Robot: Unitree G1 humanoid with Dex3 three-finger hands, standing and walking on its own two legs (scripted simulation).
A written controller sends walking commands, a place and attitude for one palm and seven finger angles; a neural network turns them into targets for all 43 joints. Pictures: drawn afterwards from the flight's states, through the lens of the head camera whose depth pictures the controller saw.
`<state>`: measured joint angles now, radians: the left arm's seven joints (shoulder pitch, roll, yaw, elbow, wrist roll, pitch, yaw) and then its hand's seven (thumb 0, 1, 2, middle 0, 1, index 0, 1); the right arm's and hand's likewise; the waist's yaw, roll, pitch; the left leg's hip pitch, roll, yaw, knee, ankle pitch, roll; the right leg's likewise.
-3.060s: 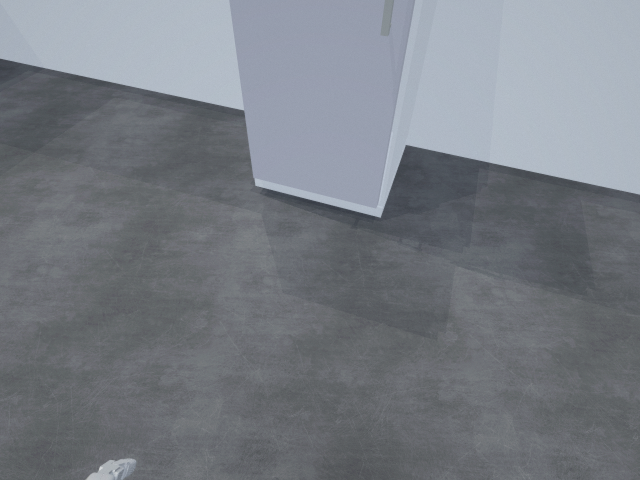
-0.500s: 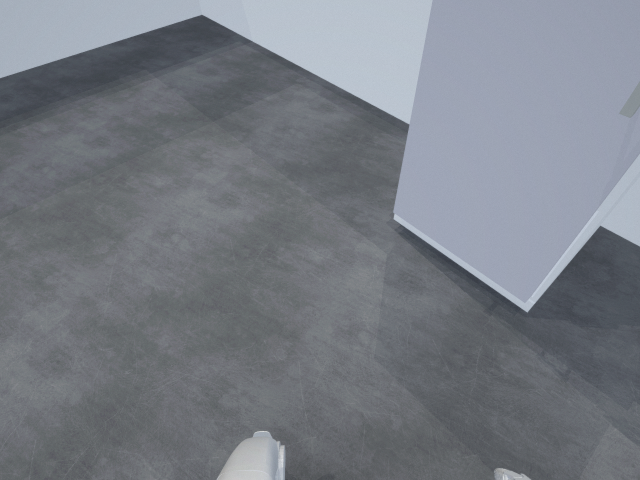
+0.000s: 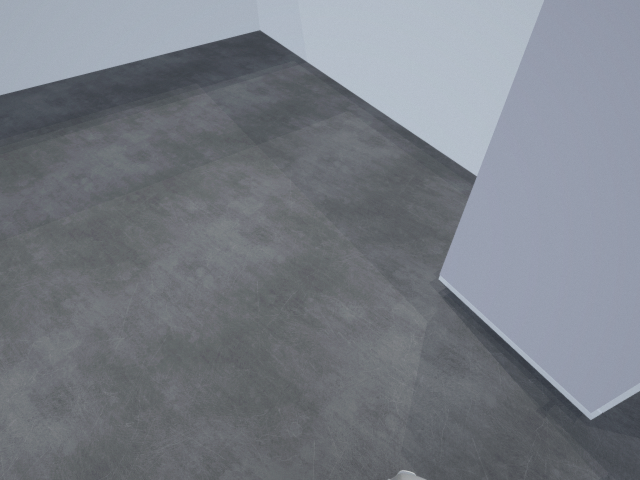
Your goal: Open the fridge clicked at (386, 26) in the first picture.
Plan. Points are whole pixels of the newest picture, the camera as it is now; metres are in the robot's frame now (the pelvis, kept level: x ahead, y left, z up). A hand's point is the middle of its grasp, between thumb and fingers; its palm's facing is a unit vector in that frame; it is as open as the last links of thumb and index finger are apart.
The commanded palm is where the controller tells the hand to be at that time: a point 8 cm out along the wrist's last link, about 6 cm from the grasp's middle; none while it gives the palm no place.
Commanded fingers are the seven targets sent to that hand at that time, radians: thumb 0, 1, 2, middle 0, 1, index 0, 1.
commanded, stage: walk to a spot facing it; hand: right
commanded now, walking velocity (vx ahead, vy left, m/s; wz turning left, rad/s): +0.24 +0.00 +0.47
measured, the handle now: out of the picture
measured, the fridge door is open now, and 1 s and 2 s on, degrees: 0 0 0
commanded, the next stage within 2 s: turn to face it in 0.04 s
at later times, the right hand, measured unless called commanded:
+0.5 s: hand (451, 426) +0.24 -0.18 -0.16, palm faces +0.03 +0.98 -0.19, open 7.4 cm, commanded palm none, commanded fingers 0.00 -0.90 -0.90 0.20 0.30 0.20 0.30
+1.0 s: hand out of the picture +0.10 -0.25 -0.19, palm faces +0.39 +0.88 -0.27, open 7.4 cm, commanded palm none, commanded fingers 0.00 -0.90 -0.90 0.20 0.30 0.20 0.30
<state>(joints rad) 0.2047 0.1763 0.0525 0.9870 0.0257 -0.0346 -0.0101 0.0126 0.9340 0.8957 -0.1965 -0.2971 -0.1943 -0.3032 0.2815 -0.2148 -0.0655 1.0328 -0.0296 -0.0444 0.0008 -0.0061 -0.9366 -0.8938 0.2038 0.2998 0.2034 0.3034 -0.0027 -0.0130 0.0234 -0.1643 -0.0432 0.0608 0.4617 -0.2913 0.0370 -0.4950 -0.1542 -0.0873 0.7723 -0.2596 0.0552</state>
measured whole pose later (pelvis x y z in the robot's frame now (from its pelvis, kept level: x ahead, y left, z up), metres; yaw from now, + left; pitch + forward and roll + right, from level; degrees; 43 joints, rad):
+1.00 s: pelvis +0.15 -0.03 -0.02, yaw -20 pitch +0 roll +1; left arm 0.10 0.27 0.07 0.87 0.02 0.01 -0.02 0.01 0.91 0.90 -0.19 -0.30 -0.19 -0.30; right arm 0.24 -0.27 -0.08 0.95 -0.02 0.07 -0.02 0.01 -0.91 -0.89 0.20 0.30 0.20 0.30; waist -0.02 0.04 0.10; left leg -0.39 0.15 0.16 1.05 -0.58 -0.08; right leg -0.36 -0.05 -0.12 0.69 -0.31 -0.04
